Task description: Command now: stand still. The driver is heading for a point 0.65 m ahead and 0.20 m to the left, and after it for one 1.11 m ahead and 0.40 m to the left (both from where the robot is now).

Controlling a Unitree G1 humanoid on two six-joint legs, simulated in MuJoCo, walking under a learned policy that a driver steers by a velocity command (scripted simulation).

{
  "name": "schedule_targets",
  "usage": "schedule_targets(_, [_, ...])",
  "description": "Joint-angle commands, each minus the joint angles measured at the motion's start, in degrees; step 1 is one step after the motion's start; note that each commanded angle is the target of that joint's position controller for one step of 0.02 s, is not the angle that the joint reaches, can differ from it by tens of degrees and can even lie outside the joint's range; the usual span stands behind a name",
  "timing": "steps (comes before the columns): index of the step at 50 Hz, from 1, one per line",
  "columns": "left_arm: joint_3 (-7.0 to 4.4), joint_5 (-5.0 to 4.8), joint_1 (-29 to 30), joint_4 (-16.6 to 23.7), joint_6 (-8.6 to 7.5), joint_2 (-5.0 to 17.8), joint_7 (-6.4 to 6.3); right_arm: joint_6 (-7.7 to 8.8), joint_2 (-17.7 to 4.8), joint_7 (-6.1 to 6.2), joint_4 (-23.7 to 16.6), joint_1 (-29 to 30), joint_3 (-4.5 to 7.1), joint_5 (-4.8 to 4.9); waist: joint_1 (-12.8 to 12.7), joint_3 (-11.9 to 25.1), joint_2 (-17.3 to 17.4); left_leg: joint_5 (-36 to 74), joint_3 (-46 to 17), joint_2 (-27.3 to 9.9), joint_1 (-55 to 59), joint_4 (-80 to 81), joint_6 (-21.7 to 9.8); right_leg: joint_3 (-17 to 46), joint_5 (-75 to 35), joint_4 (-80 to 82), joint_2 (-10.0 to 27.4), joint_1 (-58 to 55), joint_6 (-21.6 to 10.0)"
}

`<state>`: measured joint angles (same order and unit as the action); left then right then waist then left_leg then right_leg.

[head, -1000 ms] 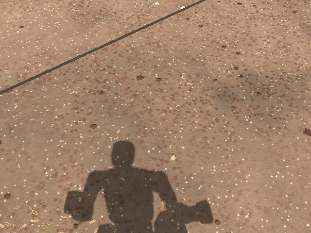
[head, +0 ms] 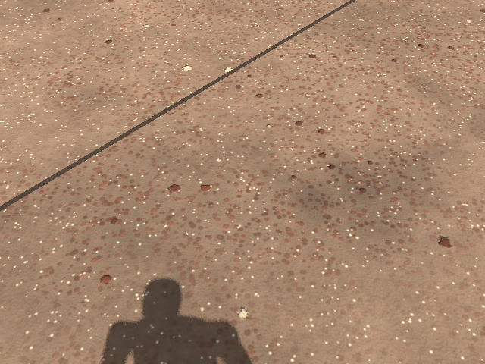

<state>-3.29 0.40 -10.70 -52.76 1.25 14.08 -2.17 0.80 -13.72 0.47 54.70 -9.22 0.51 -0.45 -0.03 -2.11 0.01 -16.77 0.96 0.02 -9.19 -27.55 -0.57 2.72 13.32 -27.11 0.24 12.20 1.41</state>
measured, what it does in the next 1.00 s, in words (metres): walks ahead, turning left: right foot, then left foot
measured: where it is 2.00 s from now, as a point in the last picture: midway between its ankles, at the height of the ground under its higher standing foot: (193, 272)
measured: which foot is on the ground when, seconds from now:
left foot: down 0.00-0.44, up 0.46-0.90, down 0.92-1.00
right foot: down 0.00-0.20, up 0.22-0.42, down 0.44-0.90, up 0.92-1.00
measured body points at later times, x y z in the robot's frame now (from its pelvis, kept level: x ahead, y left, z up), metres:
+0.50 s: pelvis +0.08 -0.05 +0.00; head +0.08 -0.07 +0.44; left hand +0.12 +0.24 -0.13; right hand +0.10 -0.32 -0.16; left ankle -0.02 +0.10 -0.69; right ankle +0.07 -0.14 -0.74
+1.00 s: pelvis +0.33 +0.00 -0.02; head +0.36 +0.01 +0.43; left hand +0.27 +0.27 -0.16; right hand +0.56 -0.20 -0.13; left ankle +0.41 +0.08 -0.74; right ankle +0.16 -0.16 -0.63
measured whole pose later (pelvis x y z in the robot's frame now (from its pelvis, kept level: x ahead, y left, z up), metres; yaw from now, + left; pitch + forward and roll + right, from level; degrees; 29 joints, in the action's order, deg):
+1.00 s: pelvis +0.33 +0.00 -0.02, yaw +15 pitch +1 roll +0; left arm -1.8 -1.0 -18.4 -56.5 -6.1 14.2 -0.5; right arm 3.4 -15.1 -2.7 45.8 -4.0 4.1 1.1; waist -0.6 -3.7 0.4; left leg -9.7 3.3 5.1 -26.1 -34.7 -7.1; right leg -1.0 25.5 -68.7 1.5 10.7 -0.8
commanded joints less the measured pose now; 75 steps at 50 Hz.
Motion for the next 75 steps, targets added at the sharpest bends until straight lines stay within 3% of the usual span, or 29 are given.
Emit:
schedule_targets(1, [-1.19,-0.09,0.48,0.75,-0.55,6.29,-0.44,0.44,-6.73,0.16,-1.2,-0.12,1.32,0.07,0.25,2.48,0.01,10.9,-3.22,-3.19,-2.75,5.95,-1.14,1.97,-13.01,2.58,1.97,-4.45,-1.34])
schedule_targets(7, [-0.95,-0.18,0.77,-2.66,-0.51,6.28,-0.69,0.26,-6.76,0.36,0.85,-0.86,1.19,0.1,0.21,1.94,0.43,11.24,-3.02,-2.8,-2.43,6.56,-1.15,1.45,-12.4,3.14,1.88,-4.55,-1.17])
schedule_targets(9, [-0.79,-0.49,-0.02,-4.12,-0.37,5.51,-0.74,-0.09,-7.44,0.69,1.97,-2.42,1.48,0.47,0.44,2.2,2.1,-4.23,-3.72,-2.48,-2.45,8.41,-2.41,-1.66,0.79,0.84,-0.76,-3.09,-1.32])
schedule_targets(12, [-0.73,-1.04,4.04,-2.46,-1.89,5.22,-0.19,-0.06,-12.54,1.33,2.22,-5.39,3.26,1.45,2.48,-4.75,10.01,-30.54,-20.46,-14.19,-2.67,18.06,-10.13,-5.46,12.33,-12.29,-2.07,11.63,-2.05])
schedule_targets(15, [-0.85,-2.07,6.31,-1.42,-4.29,5.26,1.25,1.89,-12.04,1.45,2.25,-6.83,3.82,1.25,2.85,-7.98,8.97,-22.62,-27.28,-20.54,1.53,20.61,-14.02,-1.1,16.13,-21.64,3.71,21.82,-3.9])
schedule_targets(18, [-0.84,-2.28,4.51,-2.61,-5.83,4.52,2.29,2.31,-11.79,1.07,0.91,-3.66,4.14,2.48,0.51,-5.01,6.64,-11.77,-16.77,-15.18,0.43,17.83,-10.26,-3.88,10.47,-8.55,3.35,12.15,-4.57])
schedule_targets(21, [-2.16,-1.92,-9.52,-8.89,-5.51,5.32,2.3,1.91,-9.87,0.54,0.43,-2.47,3.52,2.18,-5.57,0.82,3.52,-3.68,-6.98,-8.03,-13.04,6.1,-6.91,-7.65,-1.58,-0.12,-1.85,-14.16,-3.37])
schedule_targets(23, [-3.84,-1.54,-21.18,-10.31,-5.97,14.99,2.31,3.26,-2.97,0.32,-3.59,-0.85,1.6,1.22,-8.11,5.72,-19.66,-15.31,0.47,3.67,-31.6,-29.03,-0.67,33.68,15.26,16.66,20.78,-25.91,-15.98])
schedule_targets(24, [-2.57,-0.76,-17.51,-9.86,-7.02,11.61,2.56,4.01,-6.48,0.34,-3.72,-0.2,2.45,3.16,-6.33,2.49,-11.75,-16.25,-6.41,0.37,-36.5,-39.35,-1.81,37.36,23.75,18.05,23.55,-22.17,-18.5])
schedule_targets(25, [-1.63,-0.79,-12.64,-8.12,-7.86,8.47,2.57,4.66,-7.8,-0.05,-3.69,0.08,2.74,4.41,-4.69,-2.1,-8.28,-10.05,-8.66,-2.08,-39.95,-41.68,-3.62,30.8,23.99,18.27,21.53,-19.55,-16.14])
schedule_targets(29, [0.33,0.05,-8.28,-6.83,-8.12,3.94,2.61,4.3,-6.76,-1.03,-1.77,-1.59,3.66,2.81,-1.61,-2.88,-6.54,5.93,-7.98,-5.35,-34.04,-34.31,-3.9,6.78,-4.43,18.7,13.43,-14.32,-8.3])
schedule_targets(34, [0.32,0.86,-9.52,-6.7,-7.8,6.41,1.08,3.08,-3.09,-1.75,-5.58,5.37,2.79,2.18,-2.21,-4.66,-3.26,16.05,-4.9,-4.13,-33.39,-21.73,-1.13,-3.92,-16.55,21.47,12.06,-9.84,-9.0])
schedule_targets(40, [0.09,-0.35,-14.23,-7.46,-6.89,7.55,0.3,3.03,-1.8,-3.88,-11.39,15.28,1.66,1.92,-3.93,-6.84,-2.35,19.15,2.17,-2.98,-29.94,-8.55,-3.48,-11.48,-26.43,20.03,13.92,-14.6,-8.15])
schedule_targets(43, [-0.68,-0.42,-12.39,-5.97,-5.6,10.02,-0.25,2.99,-4.4,-4.92,-12.65,12.52,2.95,1.99,0.08,-2.04,-5.5,11.93,6.22,1.17,-22.94,-8.36,-6.71,-13.99,-55.69,9.11,15.45,-20.38,-6.98])
schedule_targets(45, [-1.15,-0.06,-10.35,-4.31,-4.43,11.39,-0.67,2.49,-9.04,-4.91,-9.98,-0.7,5.54,2.28,7.29,6.11,-7.02,9.83,6.99,4.86,-6.16,-7.23,-9.8,-14.52,-65.06,-9.47,14.97,-17.63,-5.89])
schedule_targets(46, [-1.02,-0.02,-9.62,-3.13,-4.63,11.58,-0.59,1.93,-12.41,-3.9,-8.07,-9.74,7.45,2.28,11.85,10.38,-4.19,9.35,-0.01,2.58,10.22,-4.15,-12.27,-14.26,-52.95,-24.58,12.62,-5.89,-4.03])
schedule_targets(47, [1.38,1.07,-14.84,-0.57,-6.23,3.08,0.99,1.51,-17.09,-2.8,-7.9,-12.68,8.31,2.11,6.3,17.01,11.17,-1.11,-30.84,-13.55,32.1,-1.71,-22.79,-12.18,1.78,-49.16,1.2,20.76,-0.38])
schedule_targets(48, [1.39,-0.85,-11.32,1.03,-9.29,4.38,2.1,1.91,-14.93,-2.45,-8.47,-12.85,7.36,1.53,7.08,23.48,8.64,-7.62,-51.46,-19.54,35.1,10.12,-26.2,1.69,18.64,-58.94,-3.58,28.75,-1.54])
schedule_targets(49, [0.06,-3.03,-4.18,3.79,-10.91,8.54,2.52,2.72,-11.93,-2.26,-8.25,-10.76,6.55,1.0,7.8,14.85,6.28,-4.66,-43.01,-17.37,29.32,12.65,-22.06,4.3,14.0,-57.96,0.2,34.21,-3.32])
schedule_targets(51, [-0.38,-2.0,-2.57,4.2,-11.37,8.49,1.52,4.05,-8.37,-2.7,-10.17,-2.08,5.51,1.19,1.89,5.31,-2.64,7.84,-28.48,-12.13,10.52,14.06,-18.16,3.15,6.33,-47.3,4.81,28.92,-3.49])
schedule_targets(52, [-0.9,-1.22,-4.29,4.15,-10.49,8.78,1.21,4.34,-7.37,-2.63,-11.04,0.19,5.1,0.7,-0.4,4.4,-1.71,12.2,-24.25,-10.07,4.4,14.91,-17.3,3.55,4.84,-43.86,6.44,24.2,-2.83])
schedule_targets(57, [-0.78,0.91,1.17,8.33,-7.71,6.42,0.63,4.09,-10.25,-0.73,-11.35,-2.74,5.69,1.14,-0.82,1.15,1.43,17.42,-16.84,-6.28,-8.43,17.31,-16.72,0.48,-3.44,-26.99,6.49,21.25,2.2])
schedule_targets(64, [-0.08,-0.78,13.82,13.34,-8.62,6.37,1.88,2.73,-10.66,0.27,-10.06,-9.95,5.91,2.16,4.52,1.84,4.82,9.19,-18.81,-4.99,-5.47,11.91,-11.68,1.05,-19.1,-2.97,0.93,15.06,2.18])
schedule_targets(69, [-2.15,-0.68,3.82,11.86,-10.14,11.15,2.44,2.02,-8.59,0.73,-11.4,-9.33,5.25,1.42,-1.99,6.57,7.05,13.29,-23.83,-4.68,-0.56,-2.44,-8.33,1.68,-9.56,2.96,1.37,0.56,-3.0])
schedule_targets(70, [-3.0,0.33,-4.87,10.98,-10.32,14.18,2.03,2.27,-5.06,0.38,-12.49,-9.52,3.93,0.72,-5.59,14.48,1.92,8.52,-19.09,-1.06,-6.6,-17.6,-6.25,9.49,-6.08,1.66,10.16,-13.87,-6.71])
schedule_targets(71, [-4.28,0.88,-10.8,9.01,-9.31,18.7,2.05,2.9,-1.77,0.15,-14.16,-17.45,2.92,2.4,-2.56,22.0,-17.33,-14.73,-10.71,7.18,-27.0,-36.12,-2.22,35.69,6.59,6.44,23.29,-33.26,-16.13])
schedule_targets(72, [-3.25,-0.36,-10.03,9.64,-8.92,13.6,2.45,2.94,-7.72,0.32,-13.29,-17.64,3.71,3.16,-3.35,19.52,-14.88,-16.61,-11.79,2.33,-35.17,-44.97,-1.67,43.11,18.73,9.58,24.81,-32.58,-15.82])
schedule_targets(73, [-2.2,-0.54,-7.22,10.75,-8.57,9.63,2.31,2.61,-11.47,0.4,-13.85,-11.95,4.76,2.91,-4.86,11.91,-8.66,-11.05,-11.3,0.17,-37.42,-47.56,-1.31,33.96,17.52,10.34,22.16,-25.98,-13.06])
schedule_targets(75, [-1.35,0.18,-2.25,10.86,-7.87,7.45,2.27,2.25,-10.38,0.48,-15.3,-6.76,5.03,1.6,-3.16,3.88,-3.99,-3.54,-9.2,-3.39,-34.69,-44.26,-0.58,20.04,2.19,12.28,17.19,-13.27,-10.97])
